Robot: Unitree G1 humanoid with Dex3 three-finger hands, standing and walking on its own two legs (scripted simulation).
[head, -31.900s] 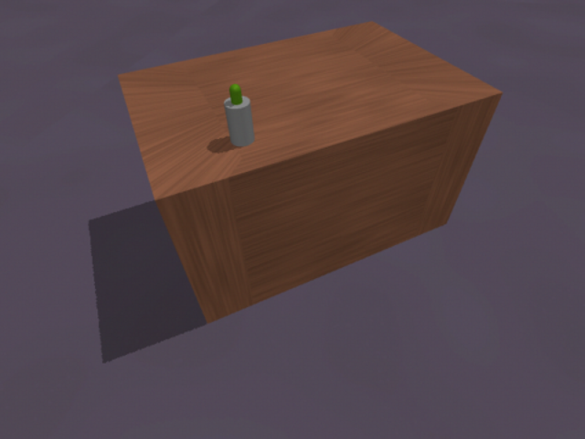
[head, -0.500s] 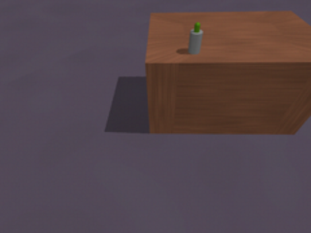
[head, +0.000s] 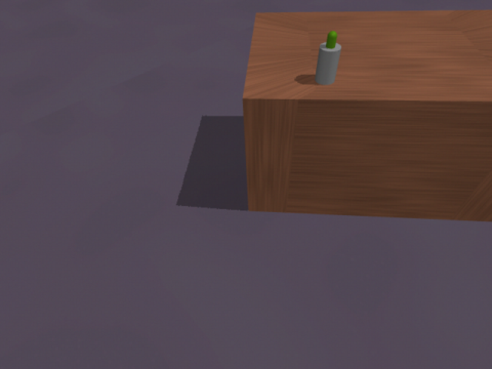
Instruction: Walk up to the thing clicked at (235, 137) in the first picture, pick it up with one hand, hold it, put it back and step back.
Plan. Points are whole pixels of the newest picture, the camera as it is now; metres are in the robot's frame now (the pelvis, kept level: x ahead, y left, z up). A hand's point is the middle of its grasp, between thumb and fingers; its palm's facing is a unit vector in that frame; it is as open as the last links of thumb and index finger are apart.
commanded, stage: step back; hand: right
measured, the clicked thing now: (328, 57) +1.07 -0.23 -0.03
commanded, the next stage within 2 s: stand in 0.28 s
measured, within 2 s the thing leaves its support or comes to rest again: neither
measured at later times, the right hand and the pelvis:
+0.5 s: hand out of the picture +0.13 -0.23 -0.13, palm faces +0.01 +0.95 -0.32, open 7.4 cm; pelvis +0.02 +0.01 +0.01, yaw -2 degrees
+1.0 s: hand out of the picture +0.06 -0.24 -0.14, palm faces +0.04 +0.94 -0.34, open 7.4 cm; pelvis +0.01 +0.01 +0.02, yaw -2 degrees
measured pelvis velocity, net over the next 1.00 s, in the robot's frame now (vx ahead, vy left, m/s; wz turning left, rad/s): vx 0.01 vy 0.01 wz -0.04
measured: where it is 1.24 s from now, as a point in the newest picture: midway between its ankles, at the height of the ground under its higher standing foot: outside the picture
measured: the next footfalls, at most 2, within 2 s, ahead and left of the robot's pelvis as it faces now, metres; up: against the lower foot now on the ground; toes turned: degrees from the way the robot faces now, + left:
left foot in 0.02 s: +0.10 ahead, +0.13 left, +0.00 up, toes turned +1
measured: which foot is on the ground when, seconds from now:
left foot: up 0.00-0.00, down 0.02-1.00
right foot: down 0.00-1.00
